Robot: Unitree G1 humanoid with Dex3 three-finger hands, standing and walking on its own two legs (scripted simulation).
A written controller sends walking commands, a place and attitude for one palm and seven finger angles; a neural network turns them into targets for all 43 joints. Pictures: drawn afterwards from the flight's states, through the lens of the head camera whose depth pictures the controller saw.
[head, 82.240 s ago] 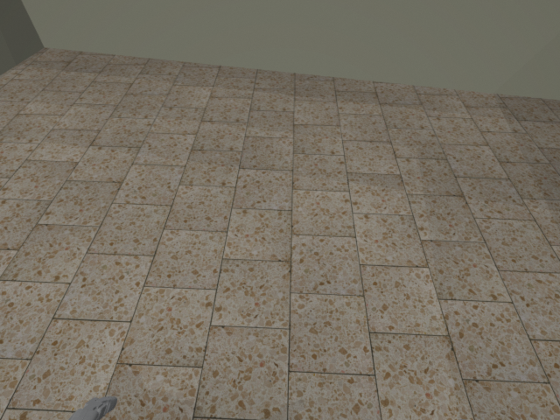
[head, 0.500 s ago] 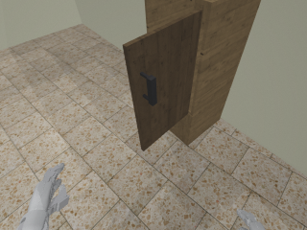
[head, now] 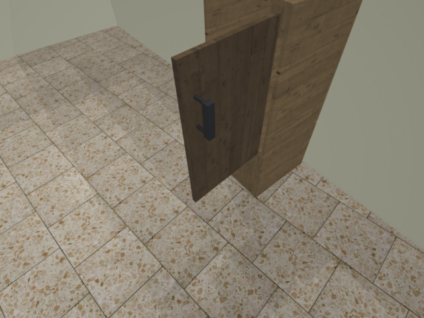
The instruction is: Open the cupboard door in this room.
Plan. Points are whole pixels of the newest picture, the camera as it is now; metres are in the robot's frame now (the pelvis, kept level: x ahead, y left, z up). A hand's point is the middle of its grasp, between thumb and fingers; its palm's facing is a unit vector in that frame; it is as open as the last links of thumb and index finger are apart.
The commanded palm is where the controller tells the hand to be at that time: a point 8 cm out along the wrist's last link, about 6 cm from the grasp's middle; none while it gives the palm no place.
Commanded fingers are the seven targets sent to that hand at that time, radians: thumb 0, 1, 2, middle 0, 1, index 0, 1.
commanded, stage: let the arm hang, fingers relaxed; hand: left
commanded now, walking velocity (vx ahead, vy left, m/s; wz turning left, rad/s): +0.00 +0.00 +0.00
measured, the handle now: (203, 117) +0.59 +0.06 +0.03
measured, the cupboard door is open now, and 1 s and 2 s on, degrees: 94 94 94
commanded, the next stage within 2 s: look to check the result in 0.46 s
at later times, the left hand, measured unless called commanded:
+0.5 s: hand out of the picture +0.02 +0.19 -0.17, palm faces +0.01 -0.98 -0.20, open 7.3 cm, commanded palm none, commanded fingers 0.00 0.90 0.90 -0.20 -0.30 -0.20 -0.30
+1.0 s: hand out of the picture +0.06 +0.22 -0.17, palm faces +0.01 -0.97 -0.26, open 7.4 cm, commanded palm none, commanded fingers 0.00 0.90 0.90 -0.20 -0.30 -0.20 -0.30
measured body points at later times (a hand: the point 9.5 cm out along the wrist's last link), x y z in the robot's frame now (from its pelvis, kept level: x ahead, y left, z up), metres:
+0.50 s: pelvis +0.01 +0.01 +0.00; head +0.02 +0.00 +0.45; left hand +0.02 +0.24 -0.16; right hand +0.00 -0.21 -0.16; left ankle +0.02 +0.13 -0.74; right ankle +0.02 -0.10 -0.74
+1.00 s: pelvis +0.02 +0.01 +0.00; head +0.03 +0.00 +0.45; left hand +0.06 +0.27 -0.15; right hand +0.05 -0.24 -0.15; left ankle +0.02 +0.13 -0.74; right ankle +0.02 -0.10 -0.74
